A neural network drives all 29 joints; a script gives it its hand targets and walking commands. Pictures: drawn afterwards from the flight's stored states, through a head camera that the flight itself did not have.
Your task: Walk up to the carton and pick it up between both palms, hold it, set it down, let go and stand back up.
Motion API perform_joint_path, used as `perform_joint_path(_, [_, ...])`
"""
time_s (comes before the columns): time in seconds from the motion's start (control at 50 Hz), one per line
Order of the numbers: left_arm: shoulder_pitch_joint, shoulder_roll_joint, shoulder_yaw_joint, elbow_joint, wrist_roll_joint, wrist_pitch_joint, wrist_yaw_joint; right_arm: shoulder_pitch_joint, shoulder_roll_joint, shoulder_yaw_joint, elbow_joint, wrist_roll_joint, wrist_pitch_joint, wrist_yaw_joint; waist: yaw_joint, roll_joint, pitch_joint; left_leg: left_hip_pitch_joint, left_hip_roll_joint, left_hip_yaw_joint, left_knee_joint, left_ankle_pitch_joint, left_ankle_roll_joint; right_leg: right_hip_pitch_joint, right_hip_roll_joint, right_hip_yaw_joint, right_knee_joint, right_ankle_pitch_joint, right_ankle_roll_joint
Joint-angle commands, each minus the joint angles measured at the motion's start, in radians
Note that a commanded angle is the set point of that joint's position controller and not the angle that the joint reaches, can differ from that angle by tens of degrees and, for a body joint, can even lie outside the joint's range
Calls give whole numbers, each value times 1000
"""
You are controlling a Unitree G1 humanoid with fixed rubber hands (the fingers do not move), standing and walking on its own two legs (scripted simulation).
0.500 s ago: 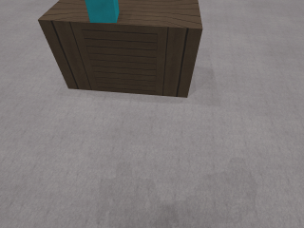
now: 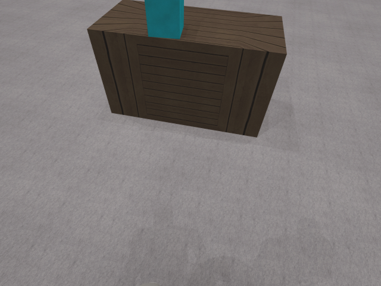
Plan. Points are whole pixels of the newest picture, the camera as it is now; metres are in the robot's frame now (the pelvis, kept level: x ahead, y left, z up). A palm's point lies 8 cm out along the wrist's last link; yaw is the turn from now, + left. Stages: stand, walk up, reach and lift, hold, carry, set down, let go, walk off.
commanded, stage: walk up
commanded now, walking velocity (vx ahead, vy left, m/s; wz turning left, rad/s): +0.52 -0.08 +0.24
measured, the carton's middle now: (165, 12) +1.47 +0.20 -0.02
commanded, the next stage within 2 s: none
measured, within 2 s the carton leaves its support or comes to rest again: neither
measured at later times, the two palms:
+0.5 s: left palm (104, 198) +0.38 +0.27 -0.15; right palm out of the picture +0.09 -0.13 -0.11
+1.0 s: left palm (111, 180) +0.43 +0.27 -0.14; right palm (232, 112) +0.75 -0.13 -0.12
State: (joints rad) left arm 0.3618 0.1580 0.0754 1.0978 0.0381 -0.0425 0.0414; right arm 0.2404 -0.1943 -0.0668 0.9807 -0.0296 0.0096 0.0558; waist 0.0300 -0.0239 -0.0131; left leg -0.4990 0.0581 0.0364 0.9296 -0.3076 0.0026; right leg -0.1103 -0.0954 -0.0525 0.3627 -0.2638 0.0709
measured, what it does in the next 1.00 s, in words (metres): walks ahead: left foot, then right foot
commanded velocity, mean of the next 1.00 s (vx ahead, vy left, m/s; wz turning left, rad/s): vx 0.51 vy -0.05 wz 0.07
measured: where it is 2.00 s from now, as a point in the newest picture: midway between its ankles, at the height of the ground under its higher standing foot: (174, 155)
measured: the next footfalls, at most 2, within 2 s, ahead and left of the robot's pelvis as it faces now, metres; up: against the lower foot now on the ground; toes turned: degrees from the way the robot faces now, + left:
left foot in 0.10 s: +0.08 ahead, +0.15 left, +0.00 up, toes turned +9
right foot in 0.60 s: +0.49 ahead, -0.05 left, +0.00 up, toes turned -3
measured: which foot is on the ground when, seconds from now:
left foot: up 0.00-0.08, down 0.10-0.62, up 0.64-1.00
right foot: down 0.00-0.08, up 0.10-0.58, down 0.60-1.00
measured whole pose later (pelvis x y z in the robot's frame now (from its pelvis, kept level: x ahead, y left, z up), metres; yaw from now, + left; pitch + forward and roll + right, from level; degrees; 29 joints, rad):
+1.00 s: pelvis +0.56 +0.07 -0.01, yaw +5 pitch +0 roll -2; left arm 0.47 0.14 0.04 1.12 0.02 -0.10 0.00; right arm 0.03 -0.18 -0.05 0.91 -0.02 -0.04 0.04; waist 0.09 0.01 0.08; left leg -0.54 0.10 0.10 0.64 -0.10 0.02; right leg 0.07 0.00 -0.14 0.28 -0.35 0.00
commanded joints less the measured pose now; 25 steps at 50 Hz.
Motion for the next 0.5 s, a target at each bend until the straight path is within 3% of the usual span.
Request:
perform_joint_path(0.0, [-107, 173, 36, -58, -4, -23, -14, 122, -35, -17, -53, -2, -25, -1, -108, -260, 107, 310, -7, 104, -173, -73, -9, -361, -103, -16, -158, -435, -142])
perform_joint_path(0.02, [-83, 164, 36, -55, -6, -20, -23, 156, -35, -14, -24, -1, -26, -13, -115, -155, 117, 379, -49, 189, -234, -49, -14, -397, -95, -42, -84, -529, -148])
perform_joint_path(0.04, [-72, 162, 30, -51, 3, -15, -28, 215, -47, -23, -1, -6, -28, -23, -137, -21, 120, 458, -78, 217, -262, -72, -12, -443, -81, -54, 28, -556, -155])
perform_joint_path(0.06, [-29, 124, 11, -43, 1, -14, -38, 276, -58, -26, 27, -9, -39, -28, -157, 143, 106, 561, -81, 198, -301, -81, -9, -496, -38, -95, 249, -474, -163])
perform_joint_path(0.08, [-57, 60, -18, -92, 8, -22, -45, 417, -112, -25, 41, -17, -51, -40, -221, 370, 79, 579, 154, -184, -472, -363, 10, -613, 26, -128, 671, -386, -139])
perform_joint_path(0.1, [-74, -18, -41, -162, 9, -27, -59, 435, -187, -17, 26, -23, -63, -52, -188, 425, 94, 489, 407, -698, -738, -539, 36, -751, 59, 35, 896, -346, -118])
perform_joint_path(0.12, [-153, 32, -22, -207, 7, -22, -69, 387, -235, -32, 50, 1, -59, -53, -174, 366, 135, 321, 486, -933, -918, -762, 139, -775, 15, 100, 969, -254, -116])
perform_joint_path(0.14, [-166, 88, -11, -209, 7, -27, -71, 301, -221, -13, 24, 3, -72, -49, -125, 320, 188, 262, 456, -894, -915, -722, 145, -776, -24, 112, 1010, -150, -108])
perform_joint_path(0.16, [-179, 107, -16, -198, 7, -34, -76, 202, -193, -4, 4, 5, -86, -45, -84, 184, 214, 267, 409, -724, -866, -561, 144, -796, -70, 111, 987, -31, -93])
perform_joint_path(0.18, [-134, 123, -10, -155, -3, -33, -81, 150, -158, 3, -17, -4, -98, -43, -50, 150, 181, 263, 349, -522, -806, -349, 104, -732, -95, 94, 921, 70, -77])
perform_joint_path(0.2, [-118, 104, -19, -128, -2, -23, -86, 160, -109, 20, -14, 7, -106, -44, -55, 145, 155, 261, 286, -381, -792, -183, 74, -668, -88, 75, 861, 104, -65])
perform_joint_path(0.22, [-108, 91, -20, -129, -6, -13, -87, 174, -112, 12, 3, -4, -111, -45, -44, 148, 137, 208, 267, -319, -795, -113, 92, -598, -82, 56, 816, 102, -48])
perform_joint_path(0.24, [-116, 81, -21, -119, -16, -9, -88, 197, -74, 22, 20, 4, -121, -44, -33, 94, 136, 277, 238, -273, -789, 26, 86, -612, -58, 56, 802, 119, -43])
perform_joint_path(0.26, [-127, 66, -21, -114, -18, 4, -90, 240, -78, 16, 36, 0, -125, -45, -37, 94, 132, 340, 219, -224, -776, 153, 82, -647, -39, 31, 763, 125, -48])
perform_joint_path(0.28, [-162, 76, -16, -128, -16, 12, -88, 304, -90, 17, 51, 5, -127, -51, -50, 131, 144, 371, 230, -202, -764, 265, 65, -670, -33, 23, 724, 145, -52])
perform_joint_path(0.34, [-315, 67, -18, -182, -23, 14, -94, 357, -65, 28, 80, 7, -125, -60, -82, 97, 170, 471, 218, -145, -779, 352, 98, -721, -12, -36, 561, 200, -39])
perform_joint_path(0.36, [-359, 45, -24, -198, -22, 6, -95, 367, -77, 28, 75, 13, -126, -67, -97, 78, 167, 469, 221, -118, -779, 400, 90, -698, -14, -53, 464, 238, -47])
perform_joint_path(0.4, [-401, 39, -27, -215, -29, -1, -102, 375, -110, 19, 86, 15, -131, -75, -112, 116, 134, 549, 209, -49, -758, 509, 87, -655, 17, -82, 377, 249, -56])
perform_joint_path(0.42, [-447, 30, -32, -225, -29, -6, -102, 407, -75, 30, 107, 14, -131, -78, -131, 162, 183, 553, 198, 1, -748, 587, 64, -639, 44, -118, 305, 247, -75])
perform_joint_path(0.44, [-484, 26, -27, -245, -24, -7, -104, 429, -74, 31, 133, 11, -127, -77, -140, 194, 181, 536, 221, -9, -750, 653, 61, -584, 66, -134, 295, 237, -89])
perform_joint_path(0.46, [-510, 32, -36, -259, -29, -11, -106, 408, -51, 42, 129, 13, -129, -77, -135, 233, 181, 543, 224, 4, -738, 717, 57, -546, 64, -133, 271, 244, -109])
perform_joint_path(0.48, [-474, 45, -27, -253, -22, -13, -106, 376, -74, 39, 125, 12, -129, -79, -104, 236, 154, 549, 222, 25, -700, 820, 50, -452, 78, -113, 222, 239, -130])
